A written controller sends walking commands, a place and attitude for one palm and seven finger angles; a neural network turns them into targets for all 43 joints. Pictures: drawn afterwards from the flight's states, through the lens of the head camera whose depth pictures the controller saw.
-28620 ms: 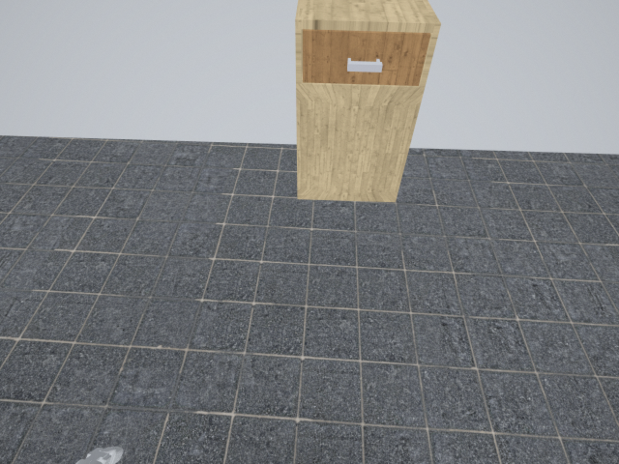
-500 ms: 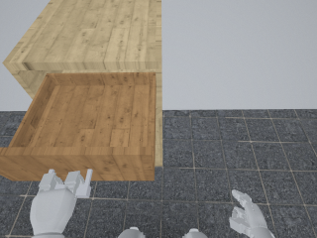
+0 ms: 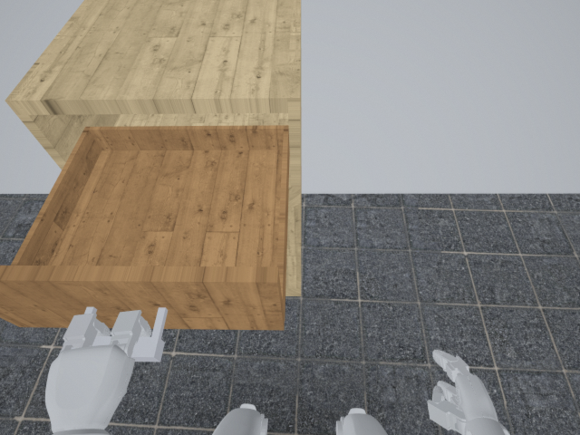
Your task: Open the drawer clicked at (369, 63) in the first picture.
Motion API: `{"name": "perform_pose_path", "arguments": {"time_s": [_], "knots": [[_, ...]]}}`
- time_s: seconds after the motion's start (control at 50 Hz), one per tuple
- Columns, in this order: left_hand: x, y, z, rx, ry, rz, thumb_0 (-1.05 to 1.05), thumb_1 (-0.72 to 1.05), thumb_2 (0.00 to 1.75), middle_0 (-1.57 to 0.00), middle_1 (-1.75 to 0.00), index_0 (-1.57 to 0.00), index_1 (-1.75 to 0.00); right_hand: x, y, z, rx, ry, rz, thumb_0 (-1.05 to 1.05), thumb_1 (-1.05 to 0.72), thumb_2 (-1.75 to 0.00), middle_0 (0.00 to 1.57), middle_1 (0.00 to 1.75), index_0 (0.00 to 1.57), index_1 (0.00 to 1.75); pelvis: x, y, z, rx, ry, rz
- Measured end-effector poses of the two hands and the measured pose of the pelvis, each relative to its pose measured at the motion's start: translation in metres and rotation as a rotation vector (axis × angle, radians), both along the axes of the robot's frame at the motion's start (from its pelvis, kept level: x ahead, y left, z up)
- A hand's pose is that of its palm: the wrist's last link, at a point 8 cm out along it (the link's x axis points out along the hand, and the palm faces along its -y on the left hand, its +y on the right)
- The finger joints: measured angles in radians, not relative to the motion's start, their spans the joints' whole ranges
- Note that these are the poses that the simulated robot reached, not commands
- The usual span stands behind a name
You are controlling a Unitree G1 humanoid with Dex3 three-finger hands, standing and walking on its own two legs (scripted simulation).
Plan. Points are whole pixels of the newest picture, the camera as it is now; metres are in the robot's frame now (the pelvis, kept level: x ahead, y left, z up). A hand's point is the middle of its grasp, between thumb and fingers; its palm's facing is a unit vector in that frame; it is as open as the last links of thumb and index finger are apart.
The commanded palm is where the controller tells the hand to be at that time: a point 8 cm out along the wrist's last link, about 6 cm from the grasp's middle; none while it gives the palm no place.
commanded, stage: open the thumb to release the handle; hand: left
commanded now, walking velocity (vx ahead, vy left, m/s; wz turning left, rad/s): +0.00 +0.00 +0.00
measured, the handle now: (120, 331) +0.24 +0.25 +0.00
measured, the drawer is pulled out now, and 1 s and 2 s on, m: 0.30 0.30 0.30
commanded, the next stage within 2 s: lift the hand off the handle in 0.38 s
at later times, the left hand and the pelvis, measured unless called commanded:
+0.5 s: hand (116, 381) +0.19 +0.25 -0.02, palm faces -0.01 -0.04 -1.00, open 13.3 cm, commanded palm +0.17 +0.25 +0.03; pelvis -0.01 -0.01 +0.01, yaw +1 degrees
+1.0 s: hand (113, 371) +0.19 +0.25 -0.01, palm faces +0.01 -0.04 -1.00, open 13.8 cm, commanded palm +0.17 +0.24 +0.05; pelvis -0.01 -0.01 +0.01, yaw +1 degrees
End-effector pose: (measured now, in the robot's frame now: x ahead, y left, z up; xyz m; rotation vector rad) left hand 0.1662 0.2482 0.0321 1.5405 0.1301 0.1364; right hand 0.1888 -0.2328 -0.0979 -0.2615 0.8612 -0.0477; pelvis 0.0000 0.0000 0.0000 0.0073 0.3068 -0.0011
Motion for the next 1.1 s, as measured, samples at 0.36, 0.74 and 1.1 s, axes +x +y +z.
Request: {"name": "perform_pose_path", "arguments": {"time_s": [0.36, 0.74, 1.1], "knots": [[0.001, -0.003, 0.004, -0.01, 0.031, 0.036, 0.0, -0.18, 0.44, -0.32, -1.23, -0.34, -1.24, -0.003, 0.006, 0.01, 0.016, -0.029, -0.005, 0.02, -0.9, -0.9, 0.21, 0.3, 0.21, 0.3, -0.009, -0.006, 0.01, 0.004, -0.033, 0.009], [0.005, -0.005, 0.001, -0.005, 0.004, 0.048, 0.0, -0.48, 0.3, -0.32, -1.21, -0.32, -1.2, -0.013, 0.0, 0.003, 0.001, -0.011, -0.015, 0.02, -0.9, -0.9, 0.21, 0.3, 0.2, 0.3, -0.015, -0.007, 0.007, 0.003, -0.033, 0.018], [0.008, -0.003, 0.024, -0.015, -0.007, 0.046, 0.0, -0.49, 0.3, -0.33, -1.2, -0.32, -1.2, -0.015, 0.001, 0.018, 0.008, -0.019, -0.028, 0.02, -0.9, -0.9, 0.21, 0.3, 0.2, 0.3, -0.013, -0.005, 0.019, 0.001, -0.069, 0.016]]}}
